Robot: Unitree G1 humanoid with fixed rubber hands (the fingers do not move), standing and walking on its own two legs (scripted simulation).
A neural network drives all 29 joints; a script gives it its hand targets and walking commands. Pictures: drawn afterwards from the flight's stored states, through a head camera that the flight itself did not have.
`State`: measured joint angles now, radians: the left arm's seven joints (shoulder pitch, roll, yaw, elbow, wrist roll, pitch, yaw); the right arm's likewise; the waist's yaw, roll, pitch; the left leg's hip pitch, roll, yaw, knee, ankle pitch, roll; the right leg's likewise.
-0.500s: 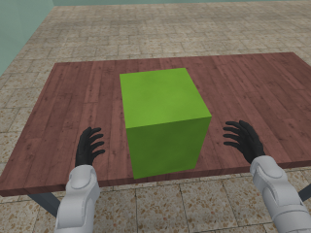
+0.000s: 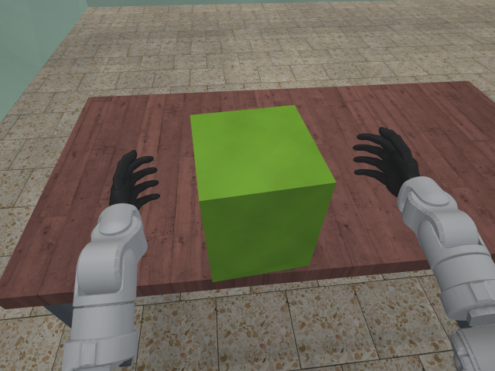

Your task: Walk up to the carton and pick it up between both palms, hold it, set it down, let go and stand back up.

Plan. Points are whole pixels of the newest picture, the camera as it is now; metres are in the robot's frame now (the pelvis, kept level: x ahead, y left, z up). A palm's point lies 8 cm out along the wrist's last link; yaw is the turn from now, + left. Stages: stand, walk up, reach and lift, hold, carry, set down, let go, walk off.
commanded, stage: reach and lift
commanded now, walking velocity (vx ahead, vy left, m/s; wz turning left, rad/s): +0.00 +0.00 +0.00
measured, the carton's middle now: (253, 194) +0.44 +0.01 +0.03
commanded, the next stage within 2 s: none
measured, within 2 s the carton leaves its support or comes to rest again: neither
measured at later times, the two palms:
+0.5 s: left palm (118, 157) +0.39 +0.21 +0.18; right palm (383, 123) +0.45 -0.20 +0.20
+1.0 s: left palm (115, 121) +0.43 +0.21 +0.21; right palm (377, 95) +0.48 -0.19 +0.23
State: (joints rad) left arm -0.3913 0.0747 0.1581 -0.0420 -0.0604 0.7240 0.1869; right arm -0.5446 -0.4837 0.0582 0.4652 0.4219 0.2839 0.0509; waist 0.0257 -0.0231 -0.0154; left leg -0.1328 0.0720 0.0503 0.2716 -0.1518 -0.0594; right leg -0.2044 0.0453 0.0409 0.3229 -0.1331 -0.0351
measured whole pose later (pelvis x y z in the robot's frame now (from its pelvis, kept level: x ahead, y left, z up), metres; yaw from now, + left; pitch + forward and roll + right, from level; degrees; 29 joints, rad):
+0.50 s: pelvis +0.00 +0.00 +0.00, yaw +1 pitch +5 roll +0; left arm -0.72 0.14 0.15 0.22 -0.10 0.76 0.20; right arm -0.90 -0.53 0.10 0.79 0.47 0.33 0.08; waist 0.05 -0.02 -0.06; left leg -0.22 0.07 0.02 0.30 -0.16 -0.05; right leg -0.27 0.04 0.03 0.31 -0.12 -0.03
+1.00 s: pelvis +0.00 +0.00 +0.00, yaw +2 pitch +11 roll +0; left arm -1.03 0.21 0.12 0.64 -0.14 0.61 0.20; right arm -1.19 -0.54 0.12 1.10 0.46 0.31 0.09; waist 0.09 0.00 -0.14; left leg -0.37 0.07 0.00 0.34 -0.16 -0.06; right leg -0.39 0.04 0.01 0.33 -0.12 -0.03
